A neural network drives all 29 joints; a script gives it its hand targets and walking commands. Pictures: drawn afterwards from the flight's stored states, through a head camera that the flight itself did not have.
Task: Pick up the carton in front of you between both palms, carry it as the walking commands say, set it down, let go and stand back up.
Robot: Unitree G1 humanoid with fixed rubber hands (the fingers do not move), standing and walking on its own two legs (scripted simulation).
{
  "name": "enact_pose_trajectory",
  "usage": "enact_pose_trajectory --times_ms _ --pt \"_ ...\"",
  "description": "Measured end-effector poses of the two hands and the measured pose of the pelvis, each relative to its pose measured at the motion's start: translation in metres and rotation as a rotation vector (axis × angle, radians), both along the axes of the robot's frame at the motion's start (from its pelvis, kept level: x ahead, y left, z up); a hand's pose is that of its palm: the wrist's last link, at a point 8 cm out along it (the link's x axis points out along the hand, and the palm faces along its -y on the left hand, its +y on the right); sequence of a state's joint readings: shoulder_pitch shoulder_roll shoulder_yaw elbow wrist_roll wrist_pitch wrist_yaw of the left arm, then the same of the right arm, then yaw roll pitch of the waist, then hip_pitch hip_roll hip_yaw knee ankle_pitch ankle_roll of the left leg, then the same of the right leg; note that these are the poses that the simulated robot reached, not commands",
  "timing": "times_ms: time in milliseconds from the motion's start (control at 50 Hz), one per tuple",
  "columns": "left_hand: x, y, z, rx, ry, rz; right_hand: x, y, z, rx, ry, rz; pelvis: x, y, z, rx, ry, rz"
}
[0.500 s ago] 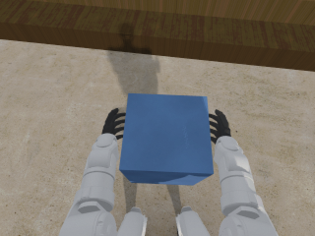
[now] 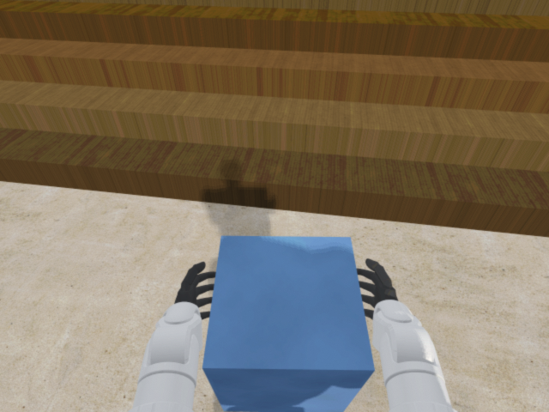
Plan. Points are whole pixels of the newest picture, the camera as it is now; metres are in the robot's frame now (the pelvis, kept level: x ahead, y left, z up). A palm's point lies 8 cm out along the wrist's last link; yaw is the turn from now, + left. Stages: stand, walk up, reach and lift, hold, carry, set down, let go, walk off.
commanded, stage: reach and lift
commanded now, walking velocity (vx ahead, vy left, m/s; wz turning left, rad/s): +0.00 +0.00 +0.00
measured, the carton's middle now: (284, 328) +0.30 +0.00 -0.06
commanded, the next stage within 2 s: hold in 1.02 s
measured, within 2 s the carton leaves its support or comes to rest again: neither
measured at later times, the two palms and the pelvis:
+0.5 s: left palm (186, 304) +0.29 +0.15 +0.03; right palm (387, 303) +0.29 -0.15 +0.03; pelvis -0.01 +0.00 +0.00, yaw +0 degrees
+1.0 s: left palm (185, 303) +0.29 +0.15 +0.04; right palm (389, 301) +0.29 -0.15 +0.04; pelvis +0.00 +0.00 +0.01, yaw +0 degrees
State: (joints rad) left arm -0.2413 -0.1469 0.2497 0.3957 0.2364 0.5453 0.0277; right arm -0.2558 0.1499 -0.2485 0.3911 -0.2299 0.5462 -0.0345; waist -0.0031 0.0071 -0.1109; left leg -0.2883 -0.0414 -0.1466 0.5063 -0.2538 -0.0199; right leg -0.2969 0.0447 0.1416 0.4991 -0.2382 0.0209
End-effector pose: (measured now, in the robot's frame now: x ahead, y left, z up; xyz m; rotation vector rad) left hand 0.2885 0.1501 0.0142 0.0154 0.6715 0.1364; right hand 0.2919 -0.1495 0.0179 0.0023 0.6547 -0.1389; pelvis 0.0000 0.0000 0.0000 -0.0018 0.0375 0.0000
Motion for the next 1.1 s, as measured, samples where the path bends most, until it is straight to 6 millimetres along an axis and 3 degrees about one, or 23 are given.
enact_pose_trajectory --times_ms 80,300,780,1100 --pt "-0.006 0.002 0.008 0.003 0.011 -0.002 -0.004 0.002 0.009 -0.013 0.011 0.013 -0.004 0.001 0.002 0.0 -0.053 0.002" --pt "-0.007 0.0 0.008 0.005 0.028 -0.012 -0.009 0.0 0.008 -0.015 0.029 0.002 -0.017 0.003 0.0 0.0 -0.085 0.0" --pt "0.002 0.0 0.02 0.028 0.028 -0.02 0.002 0.0 0.02 -0.034 0.027 0.024 0.007 0.0 0.008 0.002 -0.097 0.005" --pt "-0.005 0.0 0.029 0.023 0.014 -0.017 -0.005 0.0 0.029 -0.03 0.013 0.019 0.0 0.001 0.009 0.001 -0.125 0.0"
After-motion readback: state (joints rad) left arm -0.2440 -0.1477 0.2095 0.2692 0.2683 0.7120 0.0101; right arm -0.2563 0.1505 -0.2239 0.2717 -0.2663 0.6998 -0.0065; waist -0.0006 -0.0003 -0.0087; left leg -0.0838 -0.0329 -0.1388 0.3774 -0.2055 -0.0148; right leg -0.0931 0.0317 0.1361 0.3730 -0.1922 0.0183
